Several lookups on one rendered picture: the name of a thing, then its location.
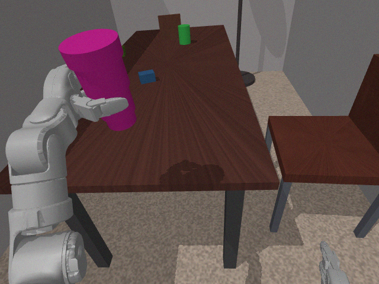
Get left robot hand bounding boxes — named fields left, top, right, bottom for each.
left=43, top=64, right=129, bottom=122

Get chair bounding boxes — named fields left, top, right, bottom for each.
left=265, top=54, right=379, bottom=238

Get right robot hand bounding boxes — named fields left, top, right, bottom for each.
left=319, top=241, right=350, bottom=284

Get coat stand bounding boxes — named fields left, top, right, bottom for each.
left=236, top=0, right=255, bottom=87

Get left robot arm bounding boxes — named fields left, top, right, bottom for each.
left=5, top=97, right=87, bottom=284

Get table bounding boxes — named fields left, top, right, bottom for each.
left=0, top=25, right=280, bottom=269

